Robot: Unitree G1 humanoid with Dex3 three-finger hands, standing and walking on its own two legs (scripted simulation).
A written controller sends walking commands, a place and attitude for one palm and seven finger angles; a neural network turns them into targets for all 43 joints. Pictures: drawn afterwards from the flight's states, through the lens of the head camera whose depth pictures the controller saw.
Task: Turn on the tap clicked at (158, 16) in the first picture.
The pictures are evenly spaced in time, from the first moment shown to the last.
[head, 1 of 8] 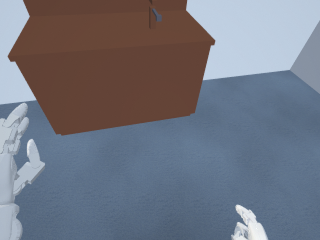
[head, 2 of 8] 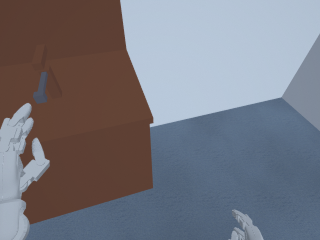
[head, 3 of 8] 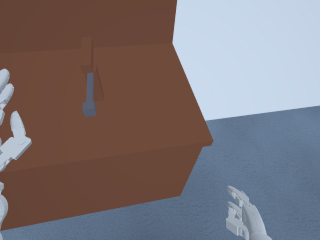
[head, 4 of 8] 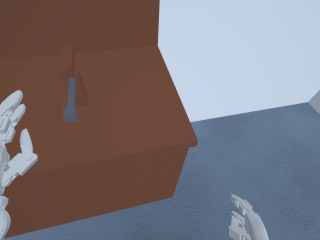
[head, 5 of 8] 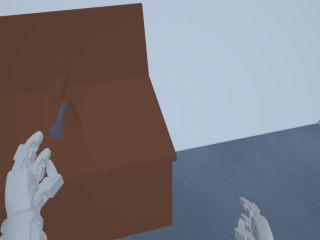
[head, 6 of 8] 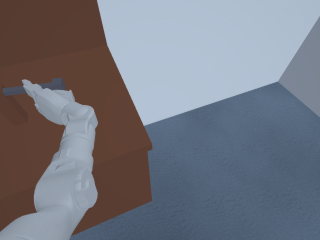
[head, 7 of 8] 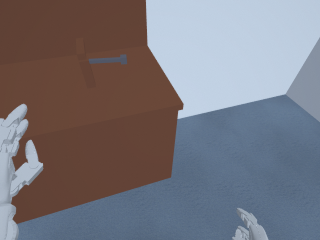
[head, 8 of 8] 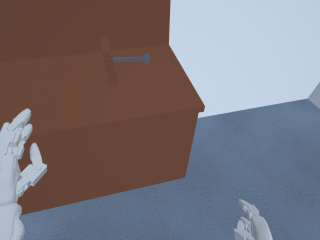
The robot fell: no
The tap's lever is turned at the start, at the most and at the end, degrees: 0 80 80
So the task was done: yes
